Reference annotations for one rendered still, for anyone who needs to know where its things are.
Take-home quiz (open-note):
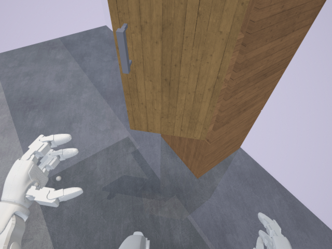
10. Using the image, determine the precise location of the cupboard door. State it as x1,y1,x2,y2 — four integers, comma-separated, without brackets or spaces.
107,0,250,140

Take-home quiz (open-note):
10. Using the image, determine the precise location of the handle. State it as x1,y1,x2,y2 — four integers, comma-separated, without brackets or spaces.
116,23,132,74

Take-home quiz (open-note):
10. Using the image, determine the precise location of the right robot hand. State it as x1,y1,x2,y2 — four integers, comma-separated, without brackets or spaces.
253,212,292,249

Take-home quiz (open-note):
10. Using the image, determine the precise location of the robot left thigh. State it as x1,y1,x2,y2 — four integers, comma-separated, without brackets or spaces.
119,235,150,249

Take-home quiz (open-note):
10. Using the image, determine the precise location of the left robot hand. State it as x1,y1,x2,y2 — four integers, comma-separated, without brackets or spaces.
1,134,83,208

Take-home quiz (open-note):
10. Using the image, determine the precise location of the left robot forearm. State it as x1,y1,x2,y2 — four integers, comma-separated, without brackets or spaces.
0,201,30,249

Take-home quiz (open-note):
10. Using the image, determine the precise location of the robot left shin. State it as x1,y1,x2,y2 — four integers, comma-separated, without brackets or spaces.
133,231,144,236

